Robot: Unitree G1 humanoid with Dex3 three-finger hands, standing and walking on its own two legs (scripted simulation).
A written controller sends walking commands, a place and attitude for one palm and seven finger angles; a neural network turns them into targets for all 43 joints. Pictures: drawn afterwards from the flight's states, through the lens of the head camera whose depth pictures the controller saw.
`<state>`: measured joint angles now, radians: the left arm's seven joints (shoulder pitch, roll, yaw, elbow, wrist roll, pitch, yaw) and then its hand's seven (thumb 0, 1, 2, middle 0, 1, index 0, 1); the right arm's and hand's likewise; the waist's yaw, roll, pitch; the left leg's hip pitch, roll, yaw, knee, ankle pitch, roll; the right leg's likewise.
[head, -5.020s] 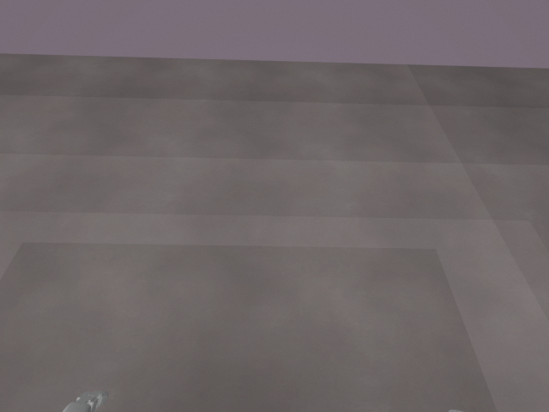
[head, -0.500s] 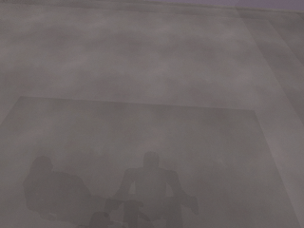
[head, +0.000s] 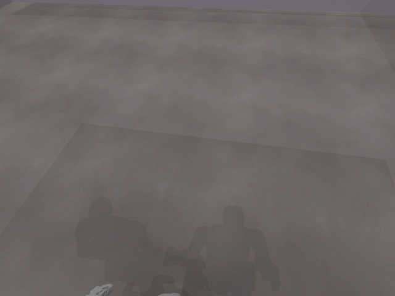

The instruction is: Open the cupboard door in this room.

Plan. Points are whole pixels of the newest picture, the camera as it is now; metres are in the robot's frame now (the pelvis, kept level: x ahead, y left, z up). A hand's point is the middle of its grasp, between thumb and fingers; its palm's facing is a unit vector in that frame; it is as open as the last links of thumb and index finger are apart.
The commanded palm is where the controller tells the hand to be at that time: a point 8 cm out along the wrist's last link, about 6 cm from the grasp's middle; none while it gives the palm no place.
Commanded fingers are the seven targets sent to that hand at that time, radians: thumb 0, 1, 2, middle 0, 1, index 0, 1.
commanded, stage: turn or walk to find it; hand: left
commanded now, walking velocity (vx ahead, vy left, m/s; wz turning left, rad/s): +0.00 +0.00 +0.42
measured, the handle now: out of the picture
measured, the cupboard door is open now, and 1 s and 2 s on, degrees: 0 0 0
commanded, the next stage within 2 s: none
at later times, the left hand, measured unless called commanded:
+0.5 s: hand out of the picture -0.04 +0.26 -0.17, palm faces +0.27 -0.93 -0.24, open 7.4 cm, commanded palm none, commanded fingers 0.00 0.90 0.90 -0.20 -0.30 -0.20 -0.30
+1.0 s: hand out of the picture -0.05 +0.20 -0.14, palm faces +0.44 -0.86 -0.26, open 7.4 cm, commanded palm none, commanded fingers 0.00 0.90 0.90 -0.20 -0.30 -0.20 -0.30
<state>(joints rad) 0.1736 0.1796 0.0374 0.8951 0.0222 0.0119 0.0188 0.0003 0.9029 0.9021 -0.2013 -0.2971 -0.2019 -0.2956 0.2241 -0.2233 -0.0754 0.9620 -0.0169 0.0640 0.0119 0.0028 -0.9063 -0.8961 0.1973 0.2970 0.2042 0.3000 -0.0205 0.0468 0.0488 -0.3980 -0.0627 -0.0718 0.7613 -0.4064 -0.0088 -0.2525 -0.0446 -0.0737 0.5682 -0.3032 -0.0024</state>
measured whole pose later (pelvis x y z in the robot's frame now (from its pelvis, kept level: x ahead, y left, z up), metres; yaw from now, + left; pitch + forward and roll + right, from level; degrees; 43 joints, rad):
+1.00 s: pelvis -0.05 -0.01 +0.01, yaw +26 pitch -1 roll +2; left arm 0.21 0.15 0.03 0.92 0.02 0.01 0.02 0.00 0.90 0.90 -0.20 -0.30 -0.20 -0.30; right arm 0.24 -0.25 -0.09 0.99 -0.02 0.08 0.02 0.00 -0.91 -0.90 0.19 0.30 0.20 0.30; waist -0.03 0.04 0.05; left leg -0.49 0.00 -0.03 1.13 -0.37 -0.06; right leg -0.20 -0.08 -0.15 0.50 -0.28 -0.02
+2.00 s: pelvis -0.10 -0.02 +0.01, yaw +53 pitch -1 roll +1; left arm 0.23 0.18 0.03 0.94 0.03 0.01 0.02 0.00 0.90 0.90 -0.20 -0.30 -0.21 -0.30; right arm 0.23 -0.24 -0.08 1.00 -0.01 0.08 0.02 0.00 -0.91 -0.90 0.19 0.30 0.20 0.30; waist 0.00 0.00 0.08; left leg -0.38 0.03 0.02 0.90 -0.45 -0.06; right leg -0.22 -0.13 -0.19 0.53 -0.28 0.01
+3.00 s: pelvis -0.16 -0.05 -0.01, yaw +78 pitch -1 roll +1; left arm 0.26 0.23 0.06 0.97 0.02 0.03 0.01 0.00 0.90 0.90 -0.21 -0.30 -0.21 -0.30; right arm 0.17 -0.23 -0.06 0.97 -0.01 0.04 0.02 0.00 -0.91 -0.90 0.19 0.30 0.20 0.30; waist 0.02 -0.04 0.08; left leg -0.26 0.02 0.06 0.59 -0.29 -0.01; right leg -0.30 -0.17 -0.19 0.71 -0.40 0.05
